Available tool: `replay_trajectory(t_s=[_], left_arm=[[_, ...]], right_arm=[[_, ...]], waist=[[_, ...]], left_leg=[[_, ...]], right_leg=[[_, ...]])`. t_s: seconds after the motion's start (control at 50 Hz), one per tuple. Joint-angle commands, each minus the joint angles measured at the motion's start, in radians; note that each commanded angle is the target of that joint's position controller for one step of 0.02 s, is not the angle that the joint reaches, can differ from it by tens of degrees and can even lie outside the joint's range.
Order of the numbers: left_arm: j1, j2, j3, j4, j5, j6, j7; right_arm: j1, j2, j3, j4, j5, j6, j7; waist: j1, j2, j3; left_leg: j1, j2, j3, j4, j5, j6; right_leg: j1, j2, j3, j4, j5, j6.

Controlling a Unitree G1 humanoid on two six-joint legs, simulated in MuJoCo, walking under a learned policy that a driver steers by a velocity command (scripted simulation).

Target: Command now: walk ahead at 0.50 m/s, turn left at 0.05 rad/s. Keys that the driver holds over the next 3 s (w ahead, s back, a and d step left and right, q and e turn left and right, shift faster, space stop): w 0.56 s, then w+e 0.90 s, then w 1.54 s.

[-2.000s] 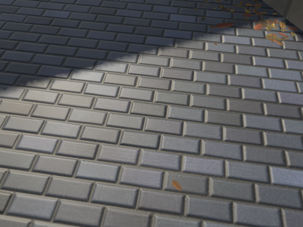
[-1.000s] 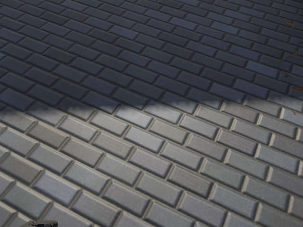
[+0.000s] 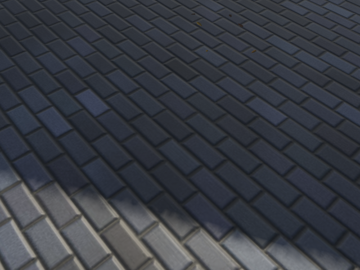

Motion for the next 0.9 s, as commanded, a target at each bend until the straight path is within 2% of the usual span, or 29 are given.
replay_trajectory(t_s=[0.02, 0.08, 0.14, 0.16, 0.18, 0.2, 0.22, 0.24, 0.26, 0.28, 0.3, 0.32, 0.34, 0.36, 0.4, 0.44, 0.54, 0.6, 0.64, 0.7, 0.72, 0.74, 0.76, 0.78, 0.8, 0.82, 0.84, 0.86, 0.9], left_arm=[[-0.077, 0.030, -0.004, -0.066, -0.004, -0.017, -0.013], [-0.146, 0.046, -0.004, -0.096, -0.011, -0.021, -0.028], [-0.145, 0.072, 0.003, -0.109, -0.008, -0.026, -0.041], [-0.111, 0.085, 0.009, -0.102, -0.007, -0.028, -0.041], [-0.026, 0.108, 0.023, -0.079, -0.006, -0.029, -0.038], [0.129, 0.155, 0.047, -0.033, -0.003, -0.029, -0.029], [0.285, 0.244, 0.069, -0.009, 0.006, -0.025, -0.021], [0.327, 0.268, 0.073, 0.011, -0.001, -0.020, -0.029], [0.305, 0.171, 0.047, 0.001, -0.016, -0.022, -0.029], [0.224, 0.141, 0.036, -0.013, -0.012, -0.022, -0.025], [0.158, 0.124, 0.030, -0.026, -0.002, -0.022, -0.024], [0.116, 0.102, 0.024, -0.031, 0.008, -0.024, -0.024], [0.097, 0.082, 0.017, -0.033, 0.018, -0.028, -0.024], [0.093, 0.076, 0.016, -0.030, 0.016, -0.032, -0.024], [0.104, 0.092, 0.021, -0.014, 0.007, -0.041, -0.020], [0.128, 0.115, 0.027, 0.002, 0.005, -0.039, -0.011], [0.193, 0.135, 0.030, 0.037, -0.007, -0.025, 0.005], [0.266, 0.141, 0.031, 0.071, -0.016, -0.011, 0.006], [0.286, 0.147, 0.035, 0.084, -0.019, 0.003, 0.011], [0.264, 0.170, 0.048, 0.085, -0.023, 0.017, 0.021], [0.240, 0.171, 0.048, 0.080, -0.023, 0.020, 0.022], [0.236, 0.138, 0.036, 0.072, -0.013, 0.019, 0.022], [0.241, 0.065, 0.010, 0.038, 0.015, 0.017, 0.021], [0.380, -0.022, -0.011, 0.027, -0.014, -0.002, 0.016], [0.320, 0.101, 0.016, 0.044, -0.038, -0.009, 0.016], [0.233, 0.140, 0.032, 0.019, -0.048, -0.011, 0.016], [0.198, 0.123, 0.033, 0.014, -0.042, -0.008, 0.021], [0.185, 0.110, 0.038, 0.011, -0.030, -0.001, 0.022], [0.213, 0.068, 0.039, 0.010, -0.034, 0.022, 0.017]], right_arm=[[-0.029, -0.168, -0.040, -0.049, 0.007, -0.016, -0.013], [0.019, -0.183, -0.045, -0.009, 0.017, -0.008, -0.015], [0.027, -0.194, -0.051, 0.018, 0.021, 0.008, -0.023], [0.019, -0.200, -0.053, 0.022, 0.021, 0.014, -0.025], [0.001, -0.202, -0.052, 0.023, 0.019, 0.021, -0.027], [0.007, -0.175, -0.040, 0.021, 0.011, 0.027, -0.031], [0.069, -0.110, -0.013, -0.001, -0.016, 0.023, -0.033], [0.175, -0.018, 0.012, 0.000, 0.000, 0.002, -0.022], [0.080, -0.133, -0.011, 0.004, 0.024, -0.014, -0.017], [-0.023, -0.168, -0.022, -0.030, 0.042, -0.023, -0.015], [-0.075, -0.160, -0.019, -0.039, 0.031, -0.025, -0.020], [-0.087, -0.149, -0.022, -0.042, 0.016, -0.022, -0.023], [-0.065, -0.136, -0.023, -0.036, 0.013, -0.014, -0.023], [-0.043, -0.118, -0.021, -0.027, 0.013, -0.005, -0.023], [-0.049, -0.096, -0.017, -0.027, 0.008, 0.009, -0.025], [-0.115, -0.089, -0.014, -0.047, 0.002, 0.013, -0.028], [-0.274, -0.054, 0.001, -0.078, 0.005, -0.003, -0.012], [-0.376, -0.054, 0.005, -0.111, 0.011, -0.013, 0.002], [-0.413, -0.064, 0.003, -0.128, 0.014, -0.022, 0.014], [-0.353, -0.106, -0.011, -0.115, 0.012, -0.036, 0.021], [-0.263, -0.130, -0.025, -0.090, 0.010, -0.040, 0.016], [-0.111, -0.181, -0.049, -0.048, 0.003, -0.041, 0.006], [0.065, -0.256, -0.068, -0.027, -0.012, -0.037, -0.006], [0.073, -0.289, -0.072, -0.008, -0.014, -0.026, 0.000], [0.041, -0.178, -0.046, -0.025, -0.005, -0.024, 0.000], [-0.021, -0.136, -0.032, -0.027, 0.000, -0.026, -0.005], [-0.083, -0.118, -0.026, -0.027, -0.003, -0.028, -0.004], [-0.126, -0.092, -0.020, -0.022, -0.006, -0.031, -0.002], [-0.165, -0.079, -0.020, -0.010, -0.015, -0.042, -0.003]], waist=[[0.003, 0.096, 0.040], [-0.016, 0.099, 0.059], [0.005, 0.109, 0.047], [0.026, 0.122, 0.025], [0.076, 0.127, -0.029], [0.142, 0.107, -0.134], [0.163, -0.044, -0.301], [0.115, -0.287, -0.404], [0.160, -0.155, -0.330], [0.149, -0.096, -0.190], [0.123, -0.017, -0.113], [0.094, -0.012, -0.067], [0.064, -0.037, -0.064], [0.050, -0.046, -0.064], [0.040, -0.036, -0.042], [0.051, -0.013, -0.012], [0.106, -0.008, 0.023], [0.143, 0.000, 0.053], [0.141, -0.008, 0.064], [0.084, -0.036, 0.029], [0.028, -0.037, -0.021], [-0.040, -0.020, -0.136], [-0.097, 0.115, -0.312], [-0.018, 0.400, -0.418], [-0.053, 0.261, -0.324], [-0.049, 0.202, -0.187], [-0.019, 0.136, -0.121], [0.005, 0.135, -0.067], [0.045, 0.162, -0.040]], left_leg=[[-0.094, 0.243, -0.103, -0.120, 0.193, 0.148], [0.004, 0.290, -0.121, -0.089, 0.172, 0.140], [0.113, 0.333, -0.139, -0.018, 0.262, 0.114], [0.133, 0.331, -0.135, 0.028, 0.363, 0.102], [0.132, 0.302, -0.109, 0.134, 0.528, 0.082], [0.068, 0.244, -0.066, 0.330, 0.577, 0.052], [-0.178, 0.162, -0.017, 0.675, 0.271, 0.006], [-0.525, -0.005, -0.074, 0.956, -0.382, -0.049], [-0.637, 0.049, -0.172, 1.053, -0.392, -0.035], [-0.690, 0.101, -0.138, 1.045, -0.293, -0.022], [-0.661, 0.148, -0.112, 1.003, -0.205, -0.021], [-0.618, 0.181, -0.110, 0.944, -0.145, -0.026], [-0.555, 0.203, -0.117, 0.916, -0.107, -0.029], [-0.524, 0.208, -0.113, 0.891, -0.091, -0.036], [-0.532, 0.216, -0.098, 0.834, -0.059, -0.055], [-0.588, 0.224, -0.093, 0.737, 0.027, -0.077], [-0.559, 0.189, -0.050, 0.433, 0.269, -0.085], [-0.553, 0.162, -0.044, 0.334, 0.280, -0.083], [-0.560, 0.147, -0.056, 0.282, 0.237, -0.072], [-0.437, 0.122, -0.058, 0.232, 0.145, -0.044], [-0.296, 0.099, -0.035, 0.199, 0.136, -0.024], [-0.047, 0.124, -0.047, 0.223, 0.157, 0.011], [0.258, 0.329, -0.259, 0.264, 0.157, 0.068], [0.499, 0.510, -0.683, 0.134, -0.069, 0.202], [0.419, 0.476, -0.671, 0.074, -0.204, 0.167], [0.292, 0.447, -0.512, 0.054, -0.184, 0.128], [0.167, 0.409, -0.411, 0.024, -0.087, 0.111], [0.076, 0.375, -0.323, -0.010, -0.013, 0.104], [-0.024, 0.346, -0.208, -0.068, 0.070, 0.103]], right_leg=[[0.089, 0.032, -0.026, -0.171, 0.161, -0.001], [0.073, 0.047, -0.013, -0.256, 0.143, -0.024], [0.088, 0.062, -0.013, -0.308, 0.029, -0.066], [0.144, 0.081, -0.032, -0.317, -0.014, -0.080], [0.269, 0.116, -0.068, -0.338, -0.030, -0.103], [0.496, 0.119, -0.071, -0.326, -0.009, -0.135], [0.834, -0.091, 0.177, -0.278, 0.027, -0.223], [1.080, -0.244, 0.649, -0.453, -0.269, -0.356], [1.037, -0.221, 0.664, -0.529, -0.432, -0.315], [0.904, -0.196, 0.525, -0.547, -0.405, -0.274], [0.765, -0.163, 0.424, -0.565, -0.296, -0.258], [0.659, -0.133, 0.351, -0.589, -0.198, -0.256], [0.598, -0.106, 0.301, -0.613, -0.134, -0.251], [0.568, -0.090, 0.262, -0.638, -0.098, -0.256], [0.530, -0.085, 0.197, -0.675, -0.016, -0.272], [0.538, -0.082, 0.153, -0.700, 0.044, -0.277], [0.571, -0.034, 0.037, -0.712, 0.072, -0.230], [0.628, -0.058, 0.059, -0.683, 0.059, -0.233], [0.687, -0.086, 0.092, -0.639, 0.080, -0.229], [0.723, -0.111, 0.137, -0.548, 0.173, -0.204], [0.701, -0.081, 0.119, -0.454, 0.291, -0.185], [0.615, -0.021, 0.084, -0.271, 0.302, -0.153], [0.412, 0.069, 0.029, 0.052, -0.004, -0.111], [0.071, 0.196, 0.027, 0.335, -0.559, -0.066], [-0.020, 0.134, 0.108, 0.437, -0.542, -0.066], [-0.059, 0.094, 0.088, 0.443, -0.445, -0.071], [-0.023, 0.053, 0.071, 0.419, -0.362, -0.064], [0.005, 0.028, 0.072, 0.374, -0.307, -0.058], [0.083, -0.002, 0.068, 0.340, -0.252, -0.047]])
